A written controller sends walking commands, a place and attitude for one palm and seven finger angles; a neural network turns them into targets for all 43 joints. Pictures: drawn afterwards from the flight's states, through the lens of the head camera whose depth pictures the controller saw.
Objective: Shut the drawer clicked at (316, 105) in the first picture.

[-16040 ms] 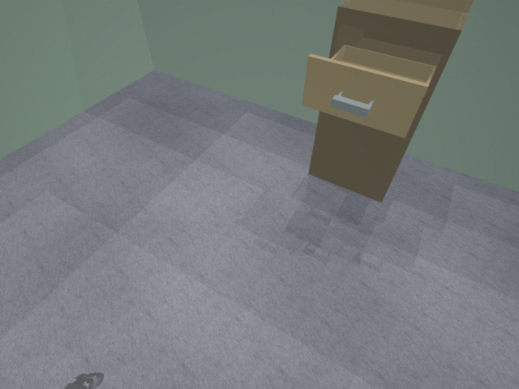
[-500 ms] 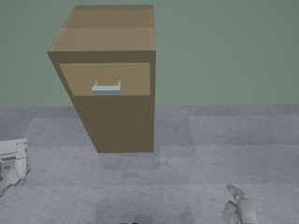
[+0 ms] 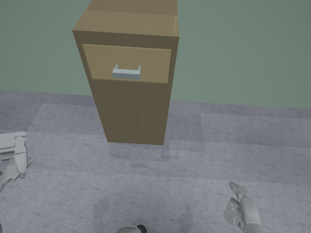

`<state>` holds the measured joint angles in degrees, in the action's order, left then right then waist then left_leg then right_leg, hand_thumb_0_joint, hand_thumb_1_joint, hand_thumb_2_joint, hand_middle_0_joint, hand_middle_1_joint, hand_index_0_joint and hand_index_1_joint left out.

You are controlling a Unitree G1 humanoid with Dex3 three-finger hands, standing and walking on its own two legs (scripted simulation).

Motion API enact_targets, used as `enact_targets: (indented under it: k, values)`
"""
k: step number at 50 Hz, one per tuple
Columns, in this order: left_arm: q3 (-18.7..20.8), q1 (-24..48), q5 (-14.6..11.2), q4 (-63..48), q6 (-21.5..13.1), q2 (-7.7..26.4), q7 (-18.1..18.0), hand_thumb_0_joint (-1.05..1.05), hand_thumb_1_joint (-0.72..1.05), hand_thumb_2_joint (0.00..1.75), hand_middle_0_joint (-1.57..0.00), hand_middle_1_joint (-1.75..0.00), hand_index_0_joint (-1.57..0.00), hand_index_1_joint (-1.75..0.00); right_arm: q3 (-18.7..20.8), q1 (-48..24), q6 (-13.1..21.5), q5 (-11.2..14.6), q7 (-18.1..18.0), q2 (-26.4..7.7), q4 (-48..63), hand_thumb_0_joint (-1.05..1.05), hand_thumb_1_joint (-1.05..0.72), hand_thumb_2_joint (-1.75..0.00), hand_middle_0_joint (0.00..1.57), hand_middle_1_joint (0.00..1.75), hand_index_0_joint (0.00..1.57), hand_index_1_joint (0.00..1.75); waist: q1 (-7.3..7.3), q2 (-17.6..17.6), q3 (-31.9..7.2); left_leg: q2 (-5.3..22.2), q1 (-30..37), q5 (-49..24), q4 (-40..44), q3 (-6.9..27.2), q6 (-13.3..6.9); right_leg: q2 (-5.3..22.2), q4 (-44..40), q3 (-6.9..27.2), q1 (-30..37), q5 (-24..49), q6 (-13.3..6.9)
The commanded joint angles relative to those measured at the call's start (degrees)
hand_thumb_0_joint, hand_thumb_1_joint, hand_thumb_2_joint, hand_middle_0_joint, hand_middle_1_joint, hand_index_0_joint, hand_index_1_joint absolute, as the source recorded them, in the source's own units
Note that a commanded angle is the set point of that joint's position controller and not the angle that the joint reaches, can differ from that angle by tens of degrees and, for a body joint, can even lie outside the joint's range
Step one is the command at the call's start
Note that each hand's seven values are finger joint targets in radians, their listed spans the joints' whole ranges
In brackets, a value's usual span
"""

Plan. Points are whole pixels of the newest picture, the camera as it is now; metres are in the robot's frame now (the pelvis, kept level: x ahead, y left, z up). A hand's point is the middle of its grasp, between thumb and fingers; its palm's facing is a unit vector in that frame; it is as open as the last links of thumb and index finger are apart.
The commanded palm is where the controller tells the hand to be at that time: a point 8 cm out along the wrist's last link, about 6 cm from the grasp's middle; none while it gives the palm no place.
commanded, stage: step back with the hand held close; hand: left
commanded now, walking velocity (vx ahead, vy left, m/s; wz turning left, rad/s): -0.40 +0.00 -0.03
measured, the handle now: (127, 70) +0.75 +0.18 -0.06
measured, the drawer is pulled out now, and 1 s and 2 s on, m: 0.00 0.00 0.00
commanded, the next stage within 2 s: stop stepping back and stand still in 0.06 s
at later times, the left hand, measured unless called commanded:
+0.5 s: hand (14, 214) +0.12 +0.23 +0.16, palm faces +0.28 -0.85 -0.45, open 3.3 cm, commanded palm +0.06 +0.27 +0.18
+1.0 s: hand (8, 232) +0.10 +0.23 +0.15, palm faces +0.28 -0.84 -0.46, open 3.2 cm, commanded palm none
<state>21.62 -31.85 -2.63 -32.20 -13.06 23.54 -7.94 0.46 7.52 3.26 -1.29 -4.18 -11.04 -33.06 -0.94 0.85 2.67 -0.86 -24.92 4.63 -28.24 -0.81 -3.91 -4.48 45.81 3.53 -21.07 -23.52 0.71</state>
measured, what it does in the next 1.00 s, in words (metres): steps on the spot: right foot, then left foot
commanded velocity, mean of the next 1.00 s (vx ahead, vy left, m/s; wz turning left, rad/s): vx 0.03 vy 0.00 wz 0.00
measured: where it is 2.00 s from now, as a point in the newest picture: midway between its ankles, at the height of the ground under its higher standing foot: outside the picture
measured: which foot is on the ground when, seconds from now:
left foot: down 0.00-0.20, up 0.22-0.30, down 0.32-0.90, up 0.92-1.00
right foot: up 0.00-0.14, down 0.16-1.00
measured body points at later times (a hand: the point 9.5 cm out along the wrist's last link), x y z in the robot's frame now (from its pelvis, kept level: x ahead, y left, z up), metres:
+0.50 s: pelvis -0.08 +0.00 +0.01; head -0.09 +0.01 +0.46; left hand +0.10 +0.27 +0.19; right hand +0.03 -0.27 -0.08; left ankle +0.01 +0.08 -0.73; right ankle -0.14 -0.12 -0.73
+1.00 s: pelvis -0.09 +0.01 +0.00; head -0.10 +0.01 +0.45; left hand +0.08 +0.28 +0.17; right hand +0.06 -0.21 -0.09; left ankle -0.04 +0.10 -0.71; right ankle -0.14 -0.08 -0.73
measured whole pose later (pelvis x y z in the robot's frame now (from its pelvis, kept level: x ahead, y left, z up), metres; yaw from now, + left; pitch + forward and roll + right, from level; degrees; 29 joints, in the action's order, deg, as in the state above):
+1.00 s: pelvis -0.09 +0.01 +0.00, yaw -2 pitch +1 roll -1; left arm 16.1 -33.4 0.0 -26.9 -11.8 21.6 -6.2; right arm -0.5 12.7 6.1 -0.7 -0.1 -10.1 -37.9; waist -0.7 0.7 -1.8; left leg -1.3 -26.1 14.6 -42.4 -0.7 0.2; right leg -3.0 28.9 -1.0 -10.8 -18.4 -3.0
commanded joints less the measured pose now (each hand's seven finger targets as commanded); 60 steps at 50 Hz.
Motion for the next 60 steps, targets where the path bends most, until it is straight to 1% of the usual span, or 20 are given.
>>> enact_targets:
  k: [1, 6, 8, 10, 13, 17, 23, 26, 30, 33, 38, 43, 45, 46, 47, 48, 51, 54, 56, 60]
  values:
    - [6.74, -4.86, -0.99, -15.79, -3.79, 7.66, -0.97, 0.0, 0.9, 0.9, -1.4, -1.6, -1.4, -1.6, 3.53, -2.41, 3.73, -0.18, 1.15, -8.17, 8.59, 0.0, -0.9, -0.9, 0.2, 0.3, 0.2, 0.3, 0.58, 8.63, -11.28, 16.64, -0.21, 18.62, 17.56, 14.18, -4.32, 0.39, 5.35, -2.26, 6.46, -5.2, -0.75]
    - [7.31, -6.77, -2.38, -17.11, -4.52, 8.98, -0.33, 0.0, 0.9, 0.9, -1.4, -1.6, -1.4, -1.6, 2.82, -0.92, 3.59, -0.55, 1.64, -7.44, 6.98, 0.0, -0.9, -0.9, 0.2, 0.3, 0.2, 0.3, 0.86, 10.95, -13.2, 11.27, 6.07, 13.59, 13.97, 7.84, 2.74, 1.5, -24.85, -5.28, 11.12, -0.32, -2.6]
    - [9.6, -5.3, -2.21, -16.43, -5.69, 12.1, -0.52, 0.0, 0.9, 0.9, -1.4, -1.6, -1.4, -1.6, 2.65, 0.07, 2.0, -0.32, 1.63, -6.76, 5.95, 0.0, -0.9, -0.9, 0.2, 0.3, 0.2, 0.3, 1.94, 0.12, -12.56, 5.65, 13.3, 9.21, -2.99, 2.29, 5.58, 13.12, -33.06, 6.31, 0.14, 7.55, -6.39]
    - [6.56, -5.94, -2.68, -10.91, -4.23, 8.91, -0.82, 0.0, 0.9, 0.9, -1.4, -1.6, -1.4, -1.6, 3.2, -0.54, 2.15, 1.17, 0.98, -7.16, 6.16, 0.0, -0.9, -0.9, 0.2, 0.3, 0.2, 0.3, 1.83, -10.06, -10.83, 0.14, 13.57, 11.15, -17.5, 0.25, 5.92, 18.71, -32.62, 8.6, -6.59, 9.46, -8.31]
    - [7.04, -4.99, -1.7, -10.24, -1.24, 8.83, -1.4, 0.0, 0.9, 0.9, -1.4, -1.6, -1.4, -1.6, 1.93, -2.34, 1.57, 1.52, 0.08, -7.07, 7.51, 0.0, -0.9, -0.9, 0.2, 0.3, 0.2, 0.3, 2.48, -5.4, -7.68, 2.08, 7.9, 7.63, -9.08, 1.69, 3.79, 15.8, -24.57, 4.03, 2.29, 24.79, -5.9]
    - [6.29, -3.25, -0.63, -9.04, -1.72, 8.8, -1.86, 0.0, 0.9, 0.9, -1.4, -1.6, -1.4, -1.6, 2.11, 0.0, 3.67, 1.91, -1.16, -9.32, 7.55, 0.0, -0.9, -0.9, 0.2, 0.3, 0.2, 0.3, 1.02, -0.33, -6.69, 6.61, 15.04, -8.11, 2.23, 6.61, 0.09, 6.42, -21.75, -0.38, 5.61, 21.62, 0.86]
    - [6.79, -6.31, -0.12, -12.87, -2.38, 8.69, -1.63, 0.0, 0.9, 0.9, -1.4, -1.6, -1.4, -1.6, 1.99, -1.1, 5.03, 1.15, -0.88, -8.62, 8.07, 0.0, -0.9, -0.9, 0.2, 0.3, 0.2, 0.3, 1.15, 8.63, -3.45, 6.4, -0.04, 30.44, 18.58, 12.01, 2.18, 1.97, -22.38, -5.59, 13.85, -2.85, -1.64]
    - [6.45, -9.17, -0.33, -10.91, -2.21, 7.42, -1.58, 0.0, 0.9, 0.9, -1.4, -1.6, -1.4, -1.6, 2.28, 0.34, 4.47, 0.78, -0.38, -7.73, 7.59, 0.0, -0.9, -0.9, 0.2, 0.3, 0.2, 0.3, 1.46, 4.02, -4.35, 3.41, 3.0, 22.48, 10.86, 6.92, 3.55, 4.19, -27.29, -4.24, 10.8, -4.79, -3.3]
    - [5.23, -5.56, -0.65, -10.73, -1.85, 6.04, -2.19, 0.0, 0.9, 0.9, -1.4, -1.6, -1.4, -1.6, 3.13, 1.74, 3.34, 0.81, -0.22, -8.11, 5.46, 0.0, -0.9, -0.9, 0.2, 0.3, 0.2, 0.3, 2.73, -5.4, -3.83, 1.51, 12.42, 11.41, -11.75, 2.45, 3.83, 15.28, -33.55, 8.25, -5.42, -11.79, -8.98]
    - [3.81, 1.6, -0.08, -10.77, -1.15, 6.17, -2.66, 0.0, 0.9, 0.9, -1.4, -1.6, -1.4, -1.6, 2.94, 1.04, 3.63, 1.12, -0.83, -8.62, 4.93, 0.0, -0.9, -0.9, 0.2, 0.3, 0.2, 0.3, 3.23, -4.03, -0.85, 2.25, 15.94, 13.04, -9.22, 2.34, 3.18, 12.52, -29.1, 3.74, -9.39, -11.32, -7.17]
    - [6.08, 6.2, 0.9, -13.45, -1.58, 8.61, -2.34, 0.0, 0.9, 0.9, -1.4, -1.6, -1.4, -1.6, 1.2, -1.74, 5.13, 0.69, -1.63, -7.99, 6.73, 0.0, -0.9, -0.9, 0.2, 0.3, 0.2, 0.3, 1.29, 15.6, 1.31, 13.67, -1.71, 46.22, 26.61, 25.92, 1.2, -0.78, -2.66, -5.71, 6.28, -5.84, -1.46]
    - [5.48, -6.8, 0.49, -12.55, -1.38, 6.72, -1.43, 0.0, 0.9, 0.9, -1.4, -1.6, -1.4, -1.6, 1.28, 0.04, 4.98, 0.44, 0.54, -6.03, 7.26, 0.0, -0.9, -0.9, 0.2, 0.3, 0.2, 0.3, 0.33, 6.04, -5.01, 5.66, -2.96, 26.18, 12.94, 8.48, 2.98, 3.08, -24.51, -2.72, 18.27, -2.1, -2.85]
    - [4.87, -5.08, 0.08, -13.37, -1.47, 6.68, -1.04, 0.0, 0.9, 0.9, -1.4, -1.6, -1.4, -1.6, 2.06, 0.04, 3.31, 0.46, 1.3, -6.35, 7.03, 0.0, -0.9, -0.9, 0.2, 0.3, 0.2, 0.3, 1.53, -8.19, -4.11, 0.45, 4.79, 13.39, -12.23, 2.54, 4.84, 16.14, -37.75, 15.61, 2.58, -11.22, -8.2]
    - [4.48, -3.77, -0.33, -13.11, -0.86, 5.86, -1.32, 0.0, 0.9, 0.9, -1.4, -1.6, -1.4, -1.6, 2.44, 0.34, 2.72, 0.67, 1.48, -6.81, 6.33, 0.0, -0.9, -0.9, 0.2, 0.3, 0.2, 0.3, 1.83, -10.56, -2.39, 1.0, 3.16, 11.43, -18.42, 3.05, 4.78, 19.95, -38.1, 18.29, -0.05, -11.02, -11.35]
    - [4.51, -4.0, -0.52, -11.44, -0.63, 5.23, -1.6, 0.0, 0.9, 0.9, -1.4, -1.6, -1.4, -1.6, 2.27, 0.76, 2.56, 0.93, 1.47, -6.57, 6.03, 0.0, -0.9, -0.9, 0.2, 0.3, 0.2, 0.3, 2.44, -9.32, -2.03, 1.85, 2.61, 10.76, -19.06, 3.3, 4.43, 19.28, -35.71, 15.64, 0.84, -4.7, -11.41]
    - [-15.02, 9.73, 4.65, 35.04, 7.77, -2.32, 4.83, 0.0, 0.9, 0.9, -1.4, -1.6, -1.4, -1.6, 4.64, -3.34, 6.82, 0.53, 6.55, -11.71, -6.3, 0.0, -0.9, -0.9, 0.2, 0.3, 0.2, 0.3, 4.59, -5.35, -3.82, 6.36, -1.13, 11.65, -22.53, 2.83, 4.07, 21.41, -22.67, 2.16, 2.41, 20.95, -10.15]
    - [-15.95, 5.8, 4.68, 41.65, 12.48, -6.43, 7.03, 0.0, 0.9, 0.9, -1.28, -1.47, -1.28, -1.47, 2.83, 5.36, 0.17, 0.84, 5.25, -7.13, -5.85, 0.0, -0.9, -0.9, 0.2, 0.3, 0.2, 0.3, 2.33, -7.59, -5.91, 3.7, 6.11, -5.24, -10.01, 4.56, 1.68, 11.86, -10.93, -0.87, 3.97, 33.53, -4.03]
    - [-16.76, 8.34, 4.98, 51.77, 12.49, -6.04, 6.84, 0.0, 0.9, 0.9, -1.16, -1.34, -1.16, -1.34, 2.79, 4.36, -1.0, -0.59, 3.98, -8.42, -5.29, 0.0, -0.9, -0.9, 0.2, 0.3, 0.2, 0.3, 0.46, -18.11, -6.44, 4.25, 7.37, -12.09, -8.8, 4.97, 0.49, 12.14, -13.65, -0.17, 9.67, 42.81, -3.58]
    - [-16.98, 10.52, 4.63, 59.65, 13.11, -5.08, 6.36, 0.0, 0.9, 0.9, -1.08, -1.25, -1.08, -1.25, 2.78, 6.33, -1.49, -0.71, 3.28, -9.07, -8.09, 0.0, -0.9, -0.9, 0.2, 0.3, 0.2, 0.3, 0.97, -10.15, -10.33, 5.2, 13.74, -22.92, -6.66, 6.47, -0.14, 11.39, -11.0, -1.54, 11.82, 40.72, -2.86]
    - [-18.42, 13.73, 3.41, 74.53, 13.7, -6.0, 6.14, 0.0, 0.9, 0.9, -0.92, -1.08, -0.92, -1.08, 0.92, 4.73, -2.43, -0.26, 2.33, -6.99, -14.6, 0.0, -0.9, -0.9, 0.2, 0.3, 0.2, 0.3, -0.13, 6.48, -2.73, 7.31, 11.7, -17.33, 2.59, 10.1, -1.56, 7.53, -17.79, -2.21, 10.73, 13.06, -1.98]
